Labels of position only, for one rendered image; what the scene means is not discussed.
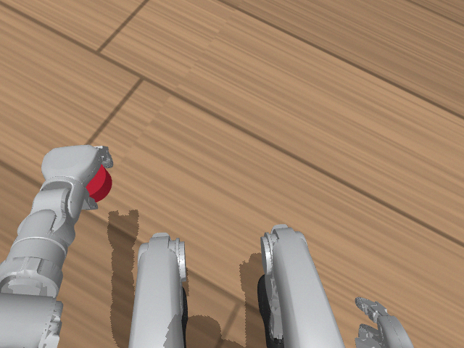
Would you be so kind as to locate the tin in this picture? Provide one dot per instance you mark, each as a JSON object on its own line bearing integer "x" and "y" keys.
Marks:
{"x": 100, "y": 185}

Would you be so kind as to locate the left robot arm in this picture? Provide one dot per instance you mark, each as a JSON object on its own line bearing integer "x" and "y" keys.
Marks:
{"x": 31, "y": 275}

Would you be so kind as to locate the left robot hand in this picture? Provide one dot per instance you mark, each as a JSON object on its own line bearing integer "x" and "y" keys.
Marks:
{"x": 81, "y": 163}

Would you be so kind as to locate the right robot hand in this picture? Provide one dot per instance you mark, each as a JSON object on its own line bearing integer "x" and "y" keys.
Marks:
{"x": 390, "y": 333}

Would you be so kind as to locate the right robot foot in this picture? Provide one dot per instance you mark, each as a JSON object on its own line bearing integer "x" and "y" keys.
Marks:
{"x": 265, "y": 313}

